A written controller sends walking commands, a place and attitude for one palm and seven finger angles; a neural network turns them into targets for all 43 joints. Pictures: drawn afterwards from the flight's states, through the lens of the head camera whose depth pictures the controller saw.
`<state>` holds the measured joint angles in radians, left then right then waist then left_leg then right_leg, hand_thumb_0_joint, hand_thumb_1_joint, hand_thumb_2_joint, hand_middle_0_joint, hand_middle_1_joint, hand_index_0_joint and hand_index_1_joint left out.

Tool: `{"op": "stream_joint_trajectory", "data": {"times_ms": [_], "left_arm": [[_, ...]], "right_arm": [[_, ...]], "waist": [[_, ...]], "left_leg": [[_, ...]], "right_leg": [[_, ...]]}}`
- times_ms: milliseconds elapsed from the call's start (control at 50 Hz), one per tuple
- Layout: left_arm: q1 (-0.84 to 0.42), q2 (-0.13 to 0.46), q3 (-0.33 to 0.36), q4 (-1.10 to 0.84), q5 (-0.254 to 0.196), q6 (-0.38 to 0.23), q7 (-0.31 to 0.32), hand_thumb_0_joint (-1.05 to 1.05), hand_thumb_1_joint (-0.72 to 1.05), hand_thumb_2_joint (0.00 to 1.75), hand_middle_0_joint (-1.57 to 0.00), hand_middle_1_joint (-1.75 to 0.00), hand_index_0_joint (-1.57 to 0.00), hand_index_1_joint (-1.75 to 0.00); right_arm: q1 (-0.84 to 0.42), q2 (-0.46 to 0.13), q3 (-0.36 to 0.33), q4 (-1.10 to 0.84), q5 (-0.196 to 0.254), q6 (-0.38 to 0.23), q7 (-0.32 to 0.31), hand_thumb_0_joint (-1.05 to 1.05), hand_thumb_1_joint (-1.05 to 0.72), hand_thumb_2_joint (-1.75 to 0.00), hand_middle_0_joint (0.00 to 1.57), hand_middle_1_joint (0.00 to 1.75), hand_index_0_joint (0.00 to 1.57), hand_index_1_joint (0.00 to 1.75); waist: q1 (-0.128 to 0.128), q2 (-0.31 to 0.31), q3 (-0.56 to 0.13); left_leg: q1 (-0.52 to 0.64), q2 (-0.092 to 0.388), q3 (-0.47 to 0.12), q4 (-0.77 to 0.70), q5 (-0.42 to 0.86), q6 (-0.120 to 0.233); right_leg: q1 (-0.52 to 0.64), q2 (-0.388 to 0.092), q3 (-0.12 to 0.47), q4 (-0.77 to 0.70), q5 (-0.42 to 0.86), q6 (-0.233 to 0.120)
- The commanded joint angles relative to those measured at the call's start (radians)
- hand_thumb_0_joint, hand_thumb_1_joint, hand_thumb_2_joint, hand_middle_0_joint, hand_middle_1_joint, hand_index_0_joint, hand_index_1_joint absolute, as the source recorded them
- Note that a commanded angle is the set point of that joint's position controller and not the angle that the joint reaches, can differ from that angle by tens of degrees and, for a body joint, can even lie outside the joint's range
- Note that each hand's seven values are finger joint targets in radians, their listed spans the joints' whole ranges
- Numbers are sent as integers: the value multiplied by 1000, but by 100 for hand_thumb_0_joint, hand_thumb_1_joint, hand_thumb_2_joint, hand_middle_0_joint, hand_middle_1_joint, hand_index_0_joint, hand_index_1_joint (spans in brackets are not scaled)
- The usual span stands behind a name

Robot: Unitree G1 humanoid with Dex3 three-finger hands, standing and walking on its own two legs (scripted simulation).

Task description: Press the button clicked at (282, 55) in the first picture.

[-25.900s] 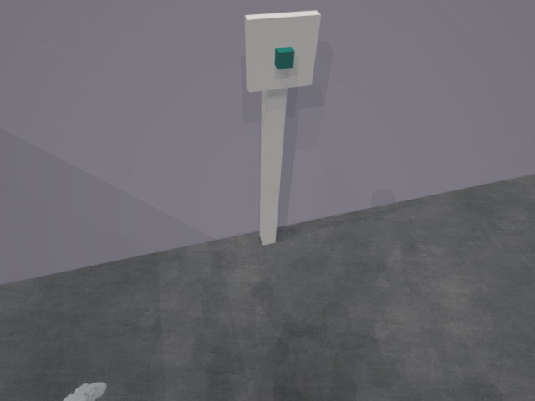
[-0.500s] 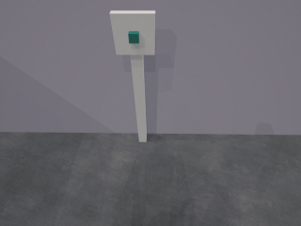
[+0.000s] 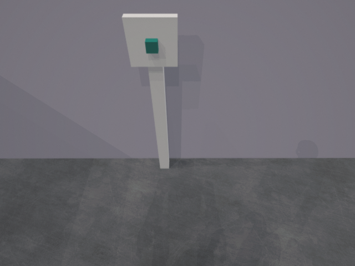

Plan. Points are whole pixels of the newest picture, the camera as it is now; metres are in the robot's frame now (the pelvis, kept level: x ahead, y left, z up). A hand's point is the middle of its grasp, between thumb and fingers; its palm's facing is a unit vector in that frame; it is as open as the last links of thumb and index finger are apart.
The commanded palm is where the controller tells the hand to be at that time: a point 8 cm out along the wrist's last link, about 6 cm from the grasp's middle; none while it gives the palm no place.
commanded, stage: stand and wait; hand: left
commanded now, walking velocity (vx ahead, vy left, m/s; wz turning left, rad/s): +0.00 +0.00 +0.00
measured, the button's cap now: (152, 45) +0.78 +0.13 +0.11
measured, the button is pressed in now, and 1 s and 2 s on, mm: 0 0 0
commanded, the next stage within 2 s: none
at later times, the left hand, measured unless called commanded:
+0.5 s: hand out of the picture +0.02 +0.14 -0.18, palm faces +0.05 -0.98 -0.17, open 7.3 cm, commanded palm none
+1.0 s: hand out of the picture +0.03 +0.14 -0.17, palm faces +0.05 -0.98 -0.19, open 7.3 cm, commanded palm none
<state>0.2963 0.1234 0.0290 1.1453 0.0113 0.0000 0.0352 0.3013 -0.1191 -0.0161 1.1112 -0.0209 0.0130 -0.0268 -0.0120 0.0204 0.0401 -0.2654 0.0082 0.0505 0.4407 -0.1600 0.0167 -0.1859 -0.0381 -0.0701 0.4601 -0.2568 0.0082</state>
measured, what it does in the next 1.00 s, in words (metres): stands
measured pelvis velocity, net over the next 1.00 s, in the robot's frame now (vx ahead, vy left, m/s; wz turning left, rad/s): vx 0.04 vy -0.03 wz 0.00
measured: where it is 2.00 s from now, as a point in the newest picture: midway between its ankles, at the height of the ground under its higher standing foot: outside the picture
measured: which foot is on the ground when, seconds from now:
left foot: down 0.00-1.00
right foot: down 0.00-1.00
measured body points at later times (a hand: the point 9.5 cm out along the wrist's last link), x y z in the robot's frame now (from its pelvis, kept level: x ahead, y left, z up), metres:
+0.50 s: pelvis +0.03 -0.02 +0.00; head +0.04 -0.02 +0.45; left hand +0.02 +0.19 -0.16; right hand +0.02 -0.24 -0.16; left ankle +0.05 +0.11 -0.74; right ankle -0.01 -0.12 -0.74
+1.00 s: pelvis +0.04 -0.03 +0.00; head +0.05 -0.03 +0.45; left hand +0.02 +0.20 -0.16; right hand +0.03 -0.24 -0.16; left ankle +0.05 +0.11 -0.74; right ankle -0.01 -0.12 -0.74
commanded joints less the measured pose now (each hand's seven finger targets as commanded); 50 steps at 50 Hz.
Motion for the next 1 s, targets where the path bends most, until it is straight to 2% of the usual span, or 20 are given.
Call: {"op": "stream_joint_trajectory", "data": {"times_ms": [0,40,180,240,320,480,620,700,840,940,980], "left_arm": [[72,97,10,-15,1,-12,5,0,90,90,-20,-30,-20,-30],[70,98,9,-13,0,-13,4,0,90,90,-20,-30,-20,-30],[78,104,7,-2,-3,-19,7,0,90,90,-20,-30,-20,-30],[70,99,3,4,-4,-19,8,0,90,90,-20,-30,-20,-30],[64,98,2,6,-4,-16,7,0,90,90,-20,-30,-20,-30],[67,107,5,2,-5,-22,8,0,90,90,-20,-30,-20,-30],[62,107,5,2,-7,-21,8,0,90,90,-20,-30,-20,-30],[64,112,5,2,-7,-23,8,0,90,90,-20,-30,-20,-30],[62,117,5,1,-7,-22,6,0,90,90,-20,-30,-20,-30],[58,126,6,0,-7,-25,6,0,90,90,-20,-30,-20,-30],[55,133,7,0,-5,-26,5,0,90,90,-20,-30,-20,-30]], "right_arm": [[74,-76,-13,-10,0,-6,-6,0,-90,-90,20,30,20,30],[71,-78,-12,-6,0,-7,-6,0,-90,-90,20,30,20,30],[44,-94,-8,5,6,-11,-11,0,-90,-90,20,30,20,30],[37,-88,-5,13,4,-10,-12,0,-90,-90,20,30,20,30],[34,-88,-2,22,3,-7,-13,0,-90,-90,20,30,20,30],[26,-101,-4,22,5,-11,-16,0,-90,-90,20,30,20,30],[29,-99,-2,28,4,-12,-19,0,-90,-90,20,30,20,30],[24,-105,-4,27,5,-11,-19,0,-90,-90,20,30,20,30],[22,-111,-3,28,4,-11,-19,0,-90,-90,20,30,20,30],[16,-120,-6,25,5,-13,-20,0,-90,-90,20,30,20,30],[7,-132,-8,22,7,-12,-19,0,-90,-90,20,30,20,30]], "waist": [[0,-36,57],[-3,-17,46],[5,-22,11],[4,-20,26],[3,-13,65],[8,-15,19],[7,-7,31],[8,-27,34],[8,-20,51],[8,-23,37],[9,-26,55]], "left_leg": [[33,76,-87,-77,-26,9],[52,81,-85,-74,2,8],[84,91,-81,-52,107,6],[88,92,-80,-59,114,4],[75,92,-80,-72,89,2],[105,95,-73,-62,142,-1],[107,97,-71,-67,154,-2],[117,100,-67,-66,159,-3],[117,101,-69,-80,138,-3],[129,102,-69,-81,145,-2],[129,103,-70,-84,132,-1]], "right_leg": [[-78,-77,80,-132,-30,-49],[-75,-77,82,-132,-12,-49],[-20,-78,74,-127,102,-46],[-13,-80,71,-131,123,-44],[-20,-76,73,-146,87,-45],[26,-78,70,-145,179,-45],[42,-80,67,-148,211,-45],[44,-81,65,-151,238,-45],[38,-77,72,-164,200,-45],[49,-78,75,-165,220,-47],[32,-73,76,-173,193,-47]]}}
